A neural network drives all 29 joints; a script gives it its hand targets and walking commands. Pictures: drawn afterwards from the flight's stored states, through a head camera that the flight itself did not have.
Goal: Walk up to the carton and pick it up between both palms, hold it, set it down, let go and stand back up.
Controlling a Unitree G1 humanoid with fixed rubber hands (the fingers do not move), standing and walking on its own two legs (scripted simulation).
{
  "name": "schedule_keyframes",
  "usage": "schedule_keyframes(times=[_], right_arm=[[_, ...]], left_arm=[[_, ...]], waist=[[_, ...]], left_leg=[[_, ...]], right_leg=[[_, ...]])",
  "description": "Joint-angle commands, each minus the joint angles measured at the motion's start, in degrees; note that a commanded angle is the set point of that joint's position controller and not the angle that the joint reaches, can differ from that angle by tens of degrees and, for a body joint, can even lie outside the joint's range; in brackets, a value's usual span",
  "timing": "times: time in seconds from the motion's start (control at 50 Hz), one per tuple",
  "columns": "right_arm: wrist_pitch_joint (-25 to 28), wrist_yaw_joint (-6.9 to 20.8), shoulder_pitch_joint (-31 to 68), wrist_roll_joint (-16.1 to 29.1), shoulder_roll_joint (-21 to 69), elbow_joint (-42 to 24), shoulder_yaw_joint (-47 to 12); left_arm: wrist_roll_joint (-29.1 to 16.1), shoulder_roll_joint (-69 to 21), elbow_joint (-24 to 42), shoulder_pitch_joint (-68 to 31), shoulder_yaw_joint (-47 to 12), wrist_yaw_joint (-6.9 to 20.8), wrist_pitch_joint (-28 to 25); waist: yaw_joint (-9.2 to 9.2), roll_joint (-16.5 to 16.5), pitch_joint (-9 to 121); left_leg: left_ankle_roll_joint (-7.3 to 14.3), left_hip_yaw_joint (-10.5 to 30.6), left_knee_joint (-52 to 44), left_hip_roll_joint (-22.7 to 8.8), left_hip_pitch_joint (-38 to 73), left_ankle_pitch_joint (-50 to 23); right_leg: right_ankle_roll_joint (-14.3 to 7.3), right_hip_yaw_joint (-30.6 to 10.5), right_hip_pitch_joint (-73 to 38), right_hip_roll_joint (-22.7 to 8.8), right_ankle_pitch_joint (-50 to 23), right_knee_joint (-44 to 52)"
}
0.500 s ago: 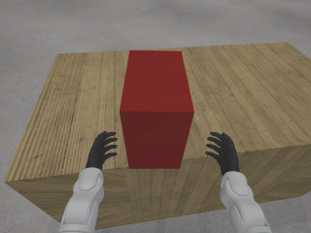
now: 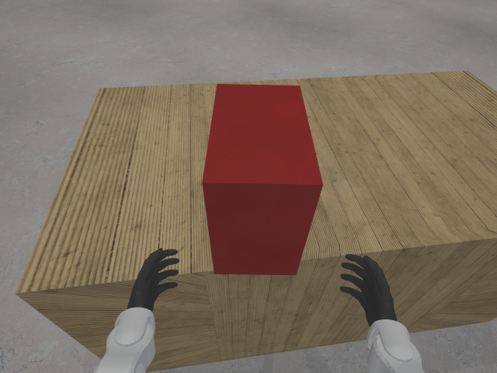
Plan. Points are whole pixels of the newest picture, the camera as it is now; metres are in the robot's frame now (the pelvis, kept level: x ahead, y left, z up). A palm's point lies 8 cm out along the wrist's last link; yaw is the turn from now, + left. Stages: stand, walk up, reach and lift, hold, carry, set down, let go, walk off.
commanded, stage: set down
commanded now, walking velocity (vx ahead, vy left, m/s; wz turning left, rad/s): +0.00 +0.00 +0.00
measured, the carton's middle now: (256, 180) +0.44 +0.03 +0.05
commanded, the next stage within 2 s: let go in 0.90 s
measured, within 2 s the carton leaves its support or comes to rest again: neither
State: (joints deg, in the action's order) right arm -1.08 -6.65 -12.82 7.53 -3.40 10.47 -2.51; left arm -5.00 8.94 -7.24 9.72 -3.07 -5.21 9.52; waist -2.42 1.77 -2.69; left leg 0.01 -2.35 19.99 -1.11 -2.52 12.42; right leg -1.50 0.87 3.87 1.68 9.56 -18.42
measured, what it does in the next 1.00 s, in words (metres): stands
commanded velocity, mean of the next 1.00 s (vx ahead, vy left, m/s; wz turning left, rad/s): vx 0.00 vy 0.00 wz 0.00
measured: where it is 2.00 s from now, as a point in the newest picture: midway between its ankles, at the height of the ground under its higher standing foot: outside the picture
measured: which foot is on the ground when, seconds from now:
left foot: down 0.00-1.00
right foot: down 0.00-1.00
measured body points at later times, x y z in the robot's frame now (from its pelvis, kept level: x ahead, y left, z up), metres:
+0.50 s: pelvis +0.02 +0.01 +0.00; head +0.02 +0.02 +0.45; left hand +0.20 +0.22 -0.05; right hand +0.20 -0.20 -0.05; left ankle -0.01 +0.12 -0.75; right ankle +0.01 -0.10 -0.75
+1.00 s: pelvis +0.02 +0.00 +0.00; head +0.03 +0.01 +0.45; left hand +0.19 +0.23 -0.09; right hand +0.19 -0.22 -0.09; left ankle -0.01 +0.12 -0.75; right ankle +0.01 -0.10 -0.75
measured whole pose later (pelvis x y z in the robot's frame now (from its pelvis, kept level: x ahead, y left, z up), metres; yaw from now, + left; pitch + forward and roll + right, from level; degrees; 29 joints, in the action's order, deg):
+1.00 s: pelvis +0.02 +0.00 +0.00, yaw +0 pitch -3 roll -1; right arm 12.7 1.1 -10.5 0.3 -9.9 41.8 0.8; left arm 1.3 11.5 -28.9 12.2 1.1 -0.3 5.3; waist -0.8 0.5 -4.3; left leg -0.5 -2.1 23.0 -1.7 -3.8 15.7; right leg -1.8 1.1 5.2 2.2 12.8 -21.4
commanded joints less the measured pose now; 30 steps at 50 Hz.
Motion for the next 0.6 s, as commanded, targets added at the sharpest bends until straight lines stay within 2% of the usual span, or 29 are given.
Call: schedule_keyframes(times=[0.0,0.02,0.04,0.06,0.08,0.1,0.14,0.16,0.18,0.2,0.22,0.24,0.26,0.28,0.3,0.34,0.36,0.38,0.4,0.42,0.46,0.5,0.54,0.56,0.58], right_arm=[[1.0,1.1,5.3,-0.7,-5.6,-7.8,2.0],[1.0,1.3,6.6,-0.6,-5.9,-9.2,2.8],[0.9,1.6,4.9,-0.6,-6.2,-7.6,2.6],[0.9,1.9,4.8,-0.4,-6.3,-7.5,2.5],[0.9,2.5,3.4,-1.0,-7.2,-5.1,2.6],[1.2,2.8,2.5,-0.9,-7.5,-5.5,3.2],[2.2,3.4,1.6,-1.8,-7.7,-5.7,2.7],[2.9,3.7,3.2,-0.9,-8.2,-8.6,3.6],[3.4,4.0,2.4,-1.0,-8.7,-7.3,3.7],[3.6,4.6,1.1,-1.5,-8.5,-3.5,3.3],[3.7,5.1,0.3,-2.3,-9.1,-0.7,2.9],[4.9,5.3,0.7,-1.6,-9.2,-2.9,3.6],[5.7,5.5,1.0,-1.3,-9.8,-4.2,3.7],[5.9,5.8,0.0,-1.8,-9.7,-0.4,3.8],[6.6,6.1,-0.6,-2.4,-10.7,0.8,4.2],[8.0,6.4,-0.2,-2.5,-11.2,2.3,3.6],[8.7,6.3,1.1,-2.5,-11.5,0.2,4.9],[9.1,6.2,-0.8,-2.6,-11.2,2.3,4.4],[9.2,6.4,-0.1,-2.9,-11.5,4.1,4.6],[9.5,6.3,0.0,-3.0,-11.5,5.3,4.9],[10.0,6.5,-1.0,-3.4,-11.1,8.4,3.9],[10.4,6.5,0.7,-3.7,-11.8,7.6,4.2],[10.0,6.6,-0.6,-4.4,-11.9,14.4,3.5],[10.5,6.7,-0.7,-4.9,-12.4,13.8,4.1],[10.7,6.4,0.1,-5.0,-12.4,13.7,4.2]], left_arm=[[1.4,2.0,7.9,-4.0,0.8,0.2,0.6],[1.8,2.0,8.9,-6.2,1.6,0.4,1.0],[2.2,2.7,8.9,-4.8,1.7,0.5,0.9],[2.6,2.7,10.2,-4.9,2.5,0.4,0.9],[3.4,2.5,7.8,-3.6,2.1,0.5,1.2],[3.2,2.2,9.4,-2.3,1.7,0.5,1.2],[3.3,2.7,7.9,-0.3,2.0,1.0,0.3],[2.7,4.3,11.6,-2.4,2.4,0.7,-0.7],[2.2,3.3,11.5,-2.2,1.7,0.3,-1.4],[3.4,3.1,8.7,-0.8,1.8,0.1,-1.7],[4.4,2.8,5.1,0.5,2.1,0.3,-1.7],[3.8,3.9,8.4,0.4,2.5,0.2,-2.5],[3.5,3.6,8.7,1.0,1.8,0.2,-3.1],[4.5,2.3,5.0,2.3,1.3,0.5,-3.1],[4.7,2.8,3.9,2.7,1.7,0.8,-3.4],[4.4,4.2,3.0,2.7,2.4,1.4,-4.3],[3.9,4.9,4.5,1.6,2.3,1.3,-4.6],[3.7,4.7,2.1,3.6,2.1,1.8,-4.7],[4.0,5.0,1.9,2.0,2.6,1.8,-4.9],[4.5,5.4,0.2,2.7,3.0,2.3,-4.8],[5.1,5.4,-1.3,3.8,3.1,2.6,-4.6],[5.0,5.5,-2.0,3.9,4.0,3.1,-4.2],[6.6,4.9,-7.8,5.5,4.0,4.1,-3.0],[6.8,6.1,-7.0,5.5,4.8,4.7,-3.0],[6.3,5.8,-6.2,3.9,4.8,4.8,-3.0]], waist=[[0.29,-3.3,1.2],[0.42,-3.6,2.8],[0.84,-3.5,2.5],[0.37,-3.5,3.1],[0.81,-4.8,2.2],[1.19,-4.3,2.3],[0.61,-3.1,4.6],[0.29,-3.0,5.8],[0.88,-4.0,6.1],[0.57,-5.8,4.1],[0.66,-6.2,4.0],[-0.14,-5.8,6.6],[0.50,-5.4,7.1],[1.13,-5.8,5.0],[1.10,-5.4,5.0],[0.94,-4.2,5.9],[0.79,-3.8,7.4],[1.25,-3.4,6.2],[0.57,-4.2,6.2],[0.95,-3.5,4.8],[0.44,-3.8,4.3],[0.40,-1.8,4.3],[0.98,-2.6,0.6],[0.63,-2.0,1.7],[1.35,-2.0,2.2]], left_leg=[[-0.4,0.7,-3.4,-0.3,0.6,-9.7],[-0.4,0.6,-3.3,-0.5,1.5,-10.7],[-0.7,0.7,-3.1,-0.4,1.5,-11.3],[-1.0,0.7,-2.9,-0.3,1.6,-11.8],[-1.3,0.6,-2.8,-0.4,1.6,-12.3],[-1.6,1.0,-2.7,-0.9,2.6,-14.7],[-1.3,0.4,-1.9,-0.7,3.4,-15.5],[-1.3,0.5,-2.1,-0.6,2.1,-15.8],[-1.7,0.4,-1.6,-0.6,1.6,-15.6],[-1.9,0.7,-2.0,-0.5,0.9,-15.1],[-1.9,0.6,-1.9,-0.9,1.8,-15.6],[-1.7,0.9,-1.7,-0.8,2.5,-17.2],[-1.9,0.9,-1.1,-1.0,3.1,-18.6],[-2.5,0.8,-0.6,-1.0,3.9,-19.8],[-2.6,0.8,-0.4,-1.2,4.3,-20.5],[-2.5,0.9,0.1,-0.6,3.8,-21.6],[-2.5,0.8,0.5,-0.7,4.3,-21.3],[-2.5,0.9,0.8,-0.6,4.0,-22.2],[-2.7,0.5,0.6,-0.3,3.2,-21.3],[-2.6,0.3,0.8,-0.3,2.6,-20.7],[-2.5,0.3,0.3,-0.3,3.4,-21.3],[-2.5,0.4,0.7,0.0,4.2,-21.4],[-2.9,0.6,1.2,0.5,4.4,-22.6],[-2.5,0.0,1.2,0.6,5.4,-22.7],[-2.8,-0.1,1.4,0.5,5.2,-22.0]], right_leg=[[-0.6,-1.4,3.0,-1.1,0.0,5.5],[-0.6,-1.5,2.1,-1.0,-0.9,5.7],[-0.6,-1.4,2.2,-1.0,-1.1,5.7],[-0.7,-1.2,2.5,-0.7,-1.6,5.2],[-1.1,-0.9,3.0,-0.5,-1.1,5.1],[-1.5,-0.8,3.1,-0.1,-3.0,5.1],[-1.1,-0.7,2.9,-0.2,-4.2,4.8],[-1.0,-0.9,2.3,-0.1,-4.6,4.3],[-1.1,-0.9,1.8,-0.3,-4.7,3.9],[-1.4,-0.6,2.9,-0.2,-3.3,4.1],[-1.8,-0.7,3.0,-0.3,-3.1,4.4],[-1.9,-0.7,2.7,-0.2,-4.9,4.2],[-1.8,-0.7,2.7,-0.1,-5.6,3.9],[-1.9,-0.5,4.6,0.2,-5.7,4.2],[-2.2,-0.3,4.3,0.4,-6.1,4.4],[-1.9,-0.2,4.1,0.1,-7.6,4.0],[-1.7,-0.4,4.2,0.3,-8.2,3.6],[-1.7,-0.6,3.5,0.0,-9.2,3.8],[-1.6,-0.7,3.8,0.0,-8.8,3.7],[-1.4,-0.6,3.0,-0.1,-8.6,3.7],[-1.4,-0.4,3.4,-0.1,-9.1,3.9],[-1.2,-0.5,3.3,0.0,-9.6,3.8],[-1.3,-0.3,4.1,-0.1,-11.3,4.1],[-1.1,-0.1,4.5,-0.1,-11.2,4.2],[-0.9,0.0,4.1,0.0,-11.5,4.0]])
